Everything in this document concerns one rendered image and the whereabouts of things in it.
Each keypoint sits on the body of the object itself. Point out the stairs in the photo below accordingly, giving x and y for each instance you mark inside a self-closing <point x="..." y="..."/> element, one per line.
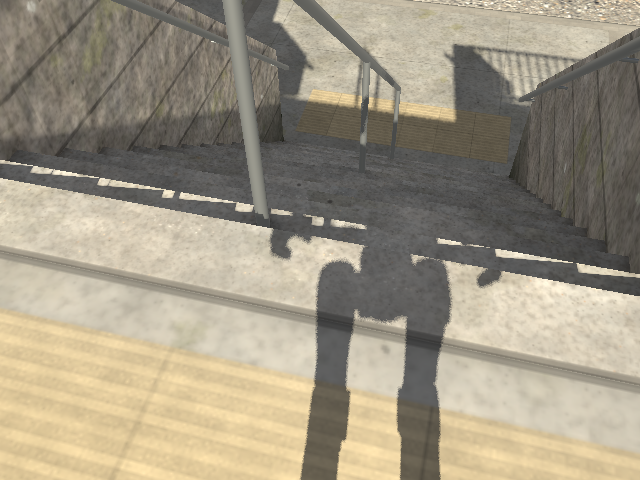
<point x="453" y="214"/>

